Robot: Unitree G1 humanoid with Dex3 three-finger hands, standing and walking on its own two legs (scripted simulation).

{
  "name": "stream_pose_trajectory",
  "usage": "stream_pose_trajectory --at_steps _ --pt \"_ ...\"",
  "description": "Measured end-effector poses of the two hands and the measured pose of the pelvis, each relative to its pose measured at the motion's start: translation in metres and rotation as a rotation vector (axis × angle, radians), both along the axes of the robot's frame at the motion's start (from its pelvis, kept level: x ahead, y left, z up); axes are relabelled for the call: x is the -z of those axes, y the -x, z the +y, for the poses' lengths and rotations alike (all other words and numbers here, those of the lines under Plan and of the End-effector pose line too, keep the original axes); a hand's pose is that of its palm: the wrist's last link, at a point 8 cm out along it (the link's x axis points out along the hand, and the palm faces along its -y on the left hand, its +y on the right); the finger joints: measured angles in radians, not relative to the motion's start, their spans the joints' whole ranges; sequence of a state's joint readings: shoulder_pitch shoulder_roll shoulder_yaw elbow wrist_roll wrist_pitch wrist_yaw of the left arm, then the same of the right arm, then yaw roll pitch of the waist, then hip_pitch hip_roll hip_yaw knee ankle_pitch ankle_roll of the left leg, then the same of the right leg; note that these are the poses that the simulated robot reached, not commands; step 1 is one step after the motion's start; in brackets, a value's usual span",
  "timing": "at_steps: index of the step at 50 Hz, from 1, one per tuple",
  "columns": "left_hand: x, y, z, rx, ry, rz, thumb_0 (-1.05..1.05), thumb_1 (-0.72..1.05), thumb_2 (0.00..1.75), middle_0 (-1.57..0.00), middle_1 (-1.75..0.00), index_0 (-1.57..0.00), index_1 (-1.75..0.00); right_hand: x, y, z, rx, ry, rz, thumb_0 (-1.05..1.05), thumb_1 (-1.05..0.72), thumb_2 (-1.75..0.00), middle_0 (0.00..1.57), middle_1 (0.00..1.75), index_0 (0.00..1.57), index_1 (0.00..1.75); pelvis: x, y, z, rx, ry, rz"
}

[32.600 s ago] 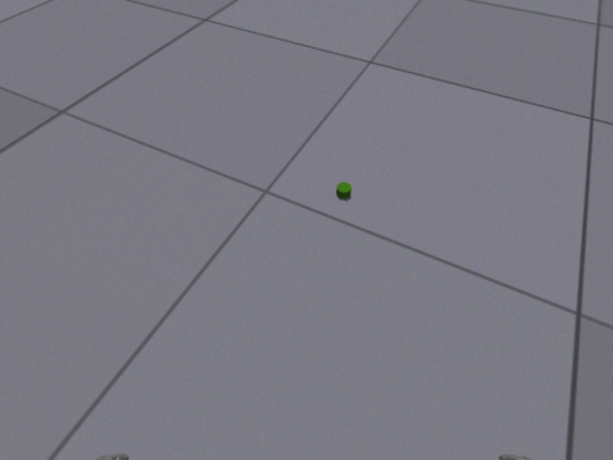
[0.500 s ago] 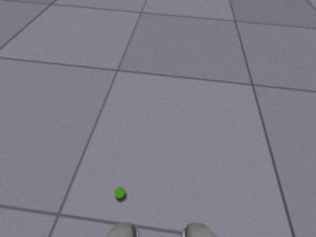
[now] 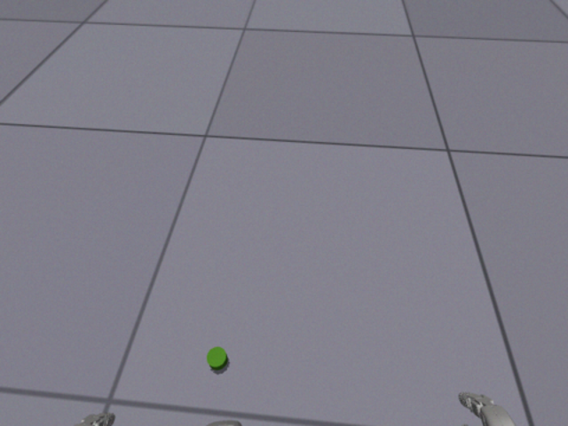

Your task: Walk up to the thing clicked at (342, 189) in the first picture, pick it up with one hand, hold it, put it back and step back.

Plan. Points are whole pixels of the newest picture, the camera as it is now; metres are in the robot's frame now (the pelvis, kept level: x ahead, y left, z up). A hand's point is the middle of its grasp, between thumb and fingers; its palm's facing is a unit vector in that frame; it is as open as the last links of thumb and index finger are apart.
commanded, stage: walk up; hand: left
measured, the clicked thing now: (217, 358) +0.40 +0.24 -0.75
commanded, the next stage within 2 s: stand in 0.36 s
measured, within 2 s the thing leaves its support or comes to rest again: neither
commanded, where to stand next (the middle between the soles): +0.02 -0.01 m, yaw +2 degrees
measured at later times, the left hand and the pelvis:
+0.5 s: hand out of the picture +0.10 +0.25 -0.15, palm faces -0.04 -0.95 -0.32, open 7.4 cm; pelvis +0.01 +0.00 +0.01, yaw -1 degrees
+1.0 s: hand out of the picture +0.09 +0.26 -0.15, palm faces -0.03 -0.94 -0.33, open 7.4 cm; pelvis +0.02 +0.01 +0.01, yaw +0 degrees
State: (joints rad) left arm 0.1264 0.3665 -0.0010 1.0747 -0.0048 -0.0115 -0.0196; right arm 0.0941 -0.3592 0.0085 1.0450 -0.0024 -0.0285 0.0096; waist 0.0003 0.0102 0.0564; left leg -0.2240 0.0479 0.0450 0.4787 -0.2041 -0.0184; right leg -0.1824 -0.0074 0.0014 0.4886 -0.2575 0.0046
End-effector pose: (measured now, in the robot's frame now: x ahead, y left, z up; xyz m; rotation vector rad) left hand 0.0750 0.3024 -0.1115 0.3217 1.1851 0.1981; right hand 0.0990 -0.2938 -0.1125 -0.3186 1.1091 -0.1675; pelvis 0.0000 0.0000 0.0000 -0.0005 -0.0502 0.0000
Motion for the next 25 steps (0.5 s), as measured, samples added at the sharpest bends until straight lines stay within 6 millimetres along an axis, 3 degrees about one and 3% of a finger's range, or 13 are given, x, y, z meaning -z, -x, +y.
stream_pose_trajectory --at_steps 16,25 --pt "0.002 -0.012 -0.012 0.000 0.033 0.037 0.00 0.90 0.90 -0.21 -0.30 -0.21 -0.30 -0.005 0.032 -0.014 0.063 0.028 0.118 0.01 -0.90 -0.90 0.20 0.30 0.20 0.30 -0.008 -0.009 -0.003 0.012 0.002 0.008" --pt "0.001 -0.021 -0.009 0.012 0.030 0.023 0.00 0.90 0.90 -0.21 -0.30 -0.21 -0.30 -0.006 0.031 -0.009 0.081 0.026 0.122 0.01 -0.90 -0.90 0.20 0.30 0.20 0.30 -0.010 -0.011 0.001 0.011 0.003 0.006"
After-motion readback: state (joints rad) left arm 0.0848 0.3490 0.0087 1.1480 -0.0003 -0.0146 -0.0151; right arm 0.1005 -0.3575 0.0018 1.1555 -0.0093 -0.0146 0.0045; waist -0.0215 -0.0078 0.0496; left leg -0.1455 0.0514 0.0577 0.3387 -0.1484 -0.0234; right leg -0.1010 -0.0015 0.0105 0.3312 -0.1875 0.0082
